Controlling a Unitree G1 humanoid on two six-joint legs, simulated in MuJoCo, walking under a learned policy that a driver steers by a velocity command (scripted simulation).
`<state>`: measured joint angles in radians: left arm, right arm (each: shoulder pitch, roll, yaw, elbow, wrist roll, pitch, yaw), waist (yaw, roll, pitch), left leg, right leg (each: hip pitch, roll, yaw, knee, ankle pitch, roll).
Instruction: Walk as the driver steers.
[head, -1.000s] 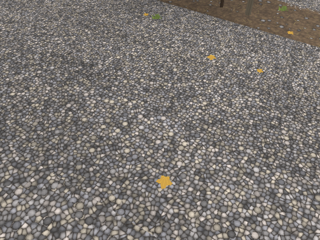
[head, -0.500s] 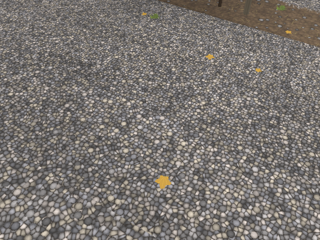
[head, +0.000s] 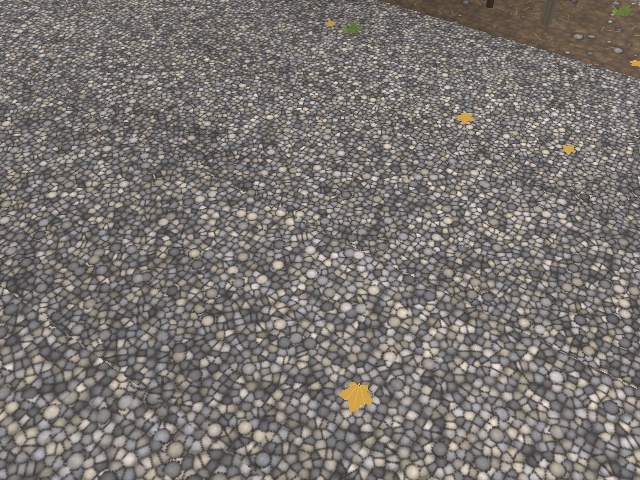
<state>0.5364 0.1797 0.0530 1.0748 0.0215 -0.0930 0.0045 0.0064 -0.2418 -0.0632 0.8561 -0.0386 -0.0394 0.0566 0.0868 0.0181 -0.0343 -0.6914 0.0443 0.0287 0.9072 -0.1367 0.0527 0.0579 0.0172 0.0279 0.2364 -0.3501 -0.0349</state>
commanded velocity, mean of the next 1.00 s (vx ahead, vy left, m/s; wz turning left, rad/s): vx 0.38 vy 0.00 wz -0.71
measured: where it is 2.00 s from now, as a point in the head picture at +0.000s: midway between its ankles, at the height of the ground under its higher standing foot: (509, 391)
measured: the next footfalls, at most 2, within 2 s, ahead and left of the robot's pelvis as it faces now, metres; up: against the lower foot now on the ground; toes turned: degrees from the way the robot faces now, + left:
left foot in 0.16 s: +0.31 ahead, +0.15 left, +0.00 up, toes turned +2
right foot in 0.72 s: +0.57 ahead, -0.10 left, -0.18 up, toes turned -34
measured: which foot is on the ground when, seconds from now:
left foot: up 0.00-0.14, down 0.16-0.72, up 0.74-1.00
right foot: down 0.00-0.18, up 0.20-0.70, down 0.72-1.00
